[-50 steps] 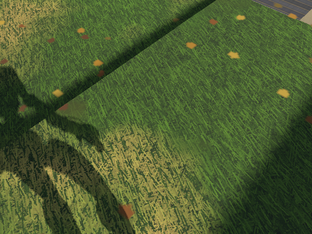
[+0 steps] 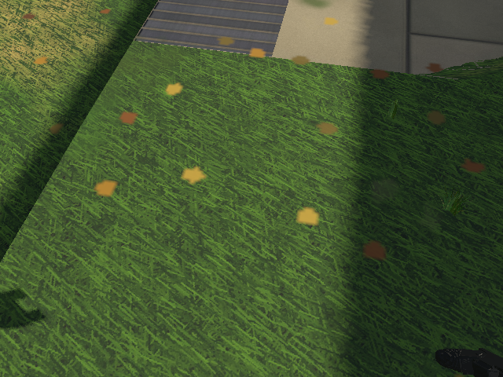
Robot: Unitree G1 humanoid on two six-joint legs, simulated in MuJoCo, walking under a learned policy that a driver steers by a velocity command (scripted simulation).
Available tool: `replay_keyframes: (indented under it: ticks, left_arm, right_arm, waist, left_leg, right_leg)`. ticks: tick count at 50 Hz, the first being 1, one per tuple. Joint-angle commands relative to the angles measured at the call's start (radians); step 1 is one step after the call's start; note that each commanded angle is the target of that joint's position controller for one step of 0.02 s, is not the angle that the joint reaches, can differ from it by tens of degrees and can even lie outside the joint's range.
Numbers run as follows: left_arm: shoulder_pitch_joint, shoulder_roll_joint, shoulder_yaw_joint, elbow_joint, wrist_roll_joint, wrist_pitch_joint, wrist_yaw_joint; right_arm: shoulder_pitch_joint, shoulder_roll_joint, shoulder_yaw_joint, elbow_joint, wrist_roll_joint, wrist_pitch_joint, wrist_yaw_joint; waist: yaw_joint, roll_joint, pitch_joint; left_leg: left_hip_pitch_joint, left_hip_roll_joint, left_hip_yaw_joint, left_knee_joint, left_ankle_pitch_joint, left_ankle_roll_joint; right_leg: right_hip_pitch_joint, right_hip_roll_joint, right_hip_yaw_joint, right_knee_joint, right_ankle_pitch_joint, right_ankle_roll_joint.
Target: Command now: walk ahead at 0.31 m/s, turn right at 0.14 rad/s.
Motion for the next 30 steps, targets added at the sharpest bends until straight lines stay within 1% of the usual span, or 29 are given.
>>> replay_keyframes:
  ticks: [1, 2, 3, 4, 5, 6, 7, 8, 9, 10, 12, 14, 15, 16, 17, 18, 19, 20, 21, 22, 23, 24, 25, 26, 27, 28, 30]
  left_arm:
    - [0.102, 0.122, 0.010, -0.049, -0.005, -0.016, -0.001]
    - [0.009, 0.131, 0.009, -0.072, 0.013, -0.010, 0.002]
    - [-0.063, 0.126, 0.012, -0.096, 0.033, -0.009, 0.005]
    - [-0.079, 0.105, 0.011, -0.111, 0.038, -0.007, 0.005]
    - [-0.075, 0.070, 0.003, -0.117, 0.035, -0.005, 0.006]
    - [-0.071, 0.041, -0.006, -0.120, 0.029, -0.002, 0.009]
    - [-0.077, 0.034, -0.009, -0.124, 0.024, 0.001, 0.015]
    - [-0.084, 0.038, -0.009, -0.126, 0.020, 0.005, 0.020]
    - [-0.090, 0.048, -0.007, -0.125, 0.017, 0.011, 0.024]
    - [-0.105, 0.059, -0.004, -0.125, 0.015, 0.019, 0.027]
    - [-0.152, 0.069, 0.000, -0.135, 0.013, 0.036, 0.030]
    - [-0.201, 0.066, 0.000, -0.150, 0.012, 0.041, 0.027]
    - [-0.219, 0.065, 0.000, -0.157, 0.011, 0.037, 0.025]
    - [-0.228, 0.065, 0.001, -0.162, 0.009, 0.030, 0.022]
    - [-0.218, 0.065, 0.002, -0.160, 0.007, 0.021, 0.017]
    - [-0.187, 0.066, 0.005, -0.150, 0.006, 0.010, 0.012]
    - [-0.162, 0.088, 0.013, -0.143, 0.008, 0.002, 0.010]
    - [-0.128, 0.145, 0.026, -0.147, 0.027, 0.001, 0.016]
    - [-0.165, 0.218, 0.041, -0.157, 0.054, 0.014, 0.017]
    - [-0.166, 0.173, 0.034, -0.163, 0.066, 0.012, 0.012]
    - [-0.201, 0.121, 0.018, -0.177, 0.058, 0.008, 0.012]
    - [-0.248, 0.098, 0.012, -0.183, 0.044, 0.007, 0.011]
    - [-0.270, 0.092, 0.009, -0.184, 0.031, 0.007, 0.011]
    - [-0.271, 0.097, 0.007, -0.179, 0.028, 0.009, 0.012]
    - [-0.262, 0.105, 0.010, -0.173, 0.031, 0.013, 0.014]
    - [-0.245, 0.112, 0.013, -0.166, 0.034, 0.017, 0.017]
    - [-0.214, 0.127, 0.020, -0.156, 0.034, 0.027, 0.025]
  right_arm:
    - [0.237, -0.128, -0.037, 0.010, 0.031, 0.013, 0.008]
    - [0.157, -0.105, -0.021, -0.010, 0.024, 0.025, 0.009]
    - [0.117, -0.082, -0.010, -0.013, 0.025, 0.033, 0.009]
    - [0.115, -0.077, -0.003, -0.005, 0.020, 0.036, 0.005]
    - [0.117, -0.083, -0.004, 0.006, 0.017, 0.040, 0.003]
    - [0.120, -0.112, -0.012, 0.012, 0.015, 0.045, 0.000]
    - [0.130, -0.155, -0.026, 0.013, 0.014, 0.052, -0.006]
    - [0.136, -0.186, -0.037, 0.013, 0.017, 0.061, -0.013]
    - [0.136, -0.205, -0.045, 0.008, 0.025, 0.071, -0.019]
    - [0.136, -0.214, -0.050, 0.004, 0.032, 0.081, -0.025]
    - [0.136, -0.209, -0.053, -0.001, 0.043, 0.102, -0.034]
    - [0.140, -0.197, -0.053, -0.005, 0.047, 0.120, -0.042]
    - [0.143, -0.192, -0.052, -0.006, 0.047, 0.128, -0.046]
    - [0.144, -0.189, -0.053, -0.008, 0.047, 0.134, -0.050]
    - [0.137, -0.186, -0.053, -0.014, 0.048, 0.141, -0.054]
    - [0.122, -0.181, -0.051, -0.023, 0.052, 0.147, -0.058]
    - [0.131, -0.162, -0.045, -0.029, 0.054, 0.152, -0.062]
    - [0.156, -0.115, -0.030, -0.040, 0.044, 0.154, -0.064]
    - [0.203, -0.075, -0.021, -0.066, 0.043, 0.146, -0.061]
    - [0.207, -0.157, -0.043, -0.061, 0.032, 0.138, -0.057]
    - [0.223, -0.207, -0.063, -0.044, 0.040, 0.142, -0.054]
    - [0.241, -0.204, -0.070, -0.025, 0.043, 0.158, -0.058]
    - [0.245, -0.194, -0.070, -0.021, 0.039, 0.173, -0.062]
    - [0.236, -0.168, -0.064, -0.030, 0.040, 0.183, -0.060]
    - [0.216, -0.147, -0.058, -0.048, 0.044, 0.187, -0.056]
    - [0.186, -0.130, -0.051, -0.069, 0.048, 0.188, -0.052]
    - [0.136, -0.113, -0.041, -0.108, 0.048, 0.186, -0.043]
  waist:
    - [-0.098, 0.171, -0.236]
    - [-0.080, 0.079, -0.173]
    - [-0.071, 0.045, -0.110]
    - [-0.049, 0.065, -0.104]
    - [-0.034, 0.096, -0.108]
    - [-0.027, 0.126, -0.119]
    - [-0.029, 0.143, -0.134]
    - [-0.029, 0.146, -0.158]
    - [-0.031, 0.144, -0.176]
    - [-0.035, 0.142, -0.181]
    - [-0.046, 0.140, -0.160]
    - [-0.060, 0.152, -0.119]
    - [-0.064, 0.161, -0.100]
    - [-0.064, 0.169, -0.087]
    - [-0.052, 0.171, -0.084]
    - [-0.028, 0.170, -0.086]
    - [-0.020, 0.153, -0.095]
    - [-0.029, 0.050, -0.143]
    - [-0.086, -0.217, -0.120]
    - [-0.064, -0.223, -0.127]
    - [-0.075, -0.141, -0.114]
    - [-0.094, -0.097, -0.092]
    - [-0.095, -0.094, -0.079]
    - [-0.089, -0.102, -0.065]
    - [-0.082, -0.109, -0.054]
    - [-0.067, -0.123, -0.054]
    - [-0.039, -0.137, -0.075]
  left_leg:
    - [0.667, 0.404, -0.569, -0.129, 0.336, 0.277]
    - [0.540, 0.355, -0.446, -0.133, 0.416, 0.244]
    - [0.424, 0.310, -0.367, -0.146, 0.529, 0.234]
    - [0.361, 0.271, -0.321, -0.154, 0.604, 0.217]
    - [0.331, 0.238, -0.287, -0.159, 0.654, 0.205]
    - [0.313, 0.222, -0.260, -0.160, 0.707, 0.206]
    - [0.306, 0.226, -0.259, -0.163, 0.731, 0.217]
    - [0.304, 0.232, -0.266, -0.164, 0.710, 0.224]
    - [0.293, 0.234, -0.273, -0.171, 0.652, 0.223]
    - [0.278, 0.233, -0.283, -0.181, 0.567, 0.217]
    - [0.233, 0.221, -0.310, -0.204, 0.335, 0.199]
    - [0.197, 0.204, -0.347, -0.221, 0.106, 0.185]
    - [0.192, 0.198, -0.369, -0.219, 0.042, 0.180]
    - [0.196, 0.193, -0.391, -0.207, 0.018, 0.175]
    - [0.202, 0.183, -0.408, -0.185, 0.026, 0.165]
    - [0.197, 0.165, -0.416, -0.152, 0.042, 0.145]
    - [0.169, 0.133, -0.407, -0.106, 0.008, 0.108]
    - [0.077, 0.084, -0.347, 0.037, -0.164, 0.056]
    - [-0.110, -0.073, -0.149, 0.225, -0.469, -0.001]
    - [-0.152, -0.024, -0.111, 0.462, -0.558, -0.045]
    - [-0.150, 0.002, -0.125, 0.574, -0.504, -0.065]
    - [-0.155, 0.016, -0.115, 0.626, -0.448, -0.087]
    - [-0.168, 0.025, -0.105, 0.663, -0.395, -0.106]
    - [-0.167, 0.030, -0.092, 0.682, -0.358, -0.122]
    - [-0.160, 0.034, -0.065, 0.657, -0.326, -0.132]
    - [-0.165, 0.040, -0.047, 0.613, -0.303, -0.139]
    - [-0.150, 0.060, -0.029, 0.509, -0.283, -0.144]
  right_leg:
    - [-0.490, -0.030, 0.005, 0.512, -0.056, 0.050]
    - [-0.465, -0.084, -0.063, 0.471, 0.009, 0.060]
    - [-0.445, -0.115, -0.095, 0.389, 0.046, 0.067]
    - [-0.386, -0.140, -0.103, 0.305, 0.073, 0.067]
    - [-0.336, -0.143, -0.118, 0.208, 0.083, 0.073]
    - [-0.299, -0.130, -0.141, 0.122, 0.079, 0.082]
    - [-0.276, -0.113, -0.157, 0.063, 0.079, 0.092]
    - [-0.250, -0.103, -0.160, 0.015, 0.103, 0.097]
    - [-0.223, -0.095, -0.159, -0.020, 0.145, 0.098]
    - [-0.207, -0.089, -0.156, -0.044, 0.184, 0.098]
    - [-0.192, -0.080, -0.146, -0.080, 0.222, 0.096]
    - [-0.186, -0.071, -0.137, -0.135, 0.231, 0.090]
    - [-0.181, -0.066, -0.135, -0.174, 0.230, 0.087]
    - [-0.170, -0.061, -0.134, -0.224, 0.233, 0.083]
    - [-0.140, -0.057, -0.137, -0.299, 0.259, 0.076]
    - [-0.079, -0.058, -0.147, -0.412, 0.329, 0.065]
    - [0.003, -0.097, -0.138, -0.497, 0.401, 0.045]
    - [0.127, -0.267, -0.018, -0.509, 0.471, -0.018]
    - [0.160, -0.459, 0.199, -0.535, 0.690, -0.159]
    - [0.116, -0.540, 0.270, -0.545, 0.778, -0.252]
    - [0.094, -0.492, 0.187, -0.532, 0.779, -0.237]
    - [0.075, -0.424, 0.087, -0.516, 0.758, -0.192]
    - [0.066, -0.390, 0.027, -0.511, 0.744, -0.168]
    - [0.046, -0.373, -0.020, -0.514, 0.770, -0.167]
    - [0.031, -0.352, -0.063, -0.524, 0.768, -0.169]
    - [0.046, -0.348, -0.085, -0.530, 0.760, -0.177]
    - [0.093, -0.365, -0.108, -0.527, 0.756, -0.191]
Velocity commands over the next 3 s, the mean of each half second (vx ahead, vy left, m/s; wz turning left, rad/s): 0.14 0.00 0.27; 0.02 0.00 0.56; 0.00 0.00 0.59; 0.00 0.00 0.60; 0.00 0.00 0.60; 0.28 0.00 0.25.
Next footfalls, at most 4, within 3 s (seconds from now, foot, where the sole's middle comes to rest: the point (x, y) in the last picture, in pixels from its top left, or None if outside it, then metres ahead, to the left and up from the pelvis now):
0.40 right None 0.19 -0.11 -0.76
0.80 left None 0.10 0.14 -0.76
1.30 right None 0.22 -0.04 -0.76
1.72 left None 0.00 0.12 -0.76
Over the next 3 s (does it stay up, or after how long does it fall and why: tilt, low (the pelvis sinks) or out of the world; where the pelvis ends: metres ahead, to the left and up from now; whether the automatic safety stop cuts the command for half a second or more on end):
stays up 0.04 0.14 0.02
